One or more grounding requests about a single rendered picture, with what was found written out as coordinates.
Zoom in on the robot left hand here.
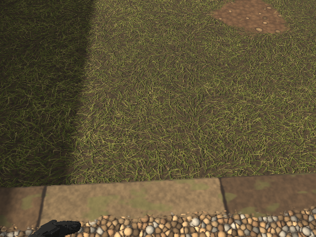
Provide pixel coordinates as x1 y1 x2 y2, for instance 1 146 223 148
28 219 81 237

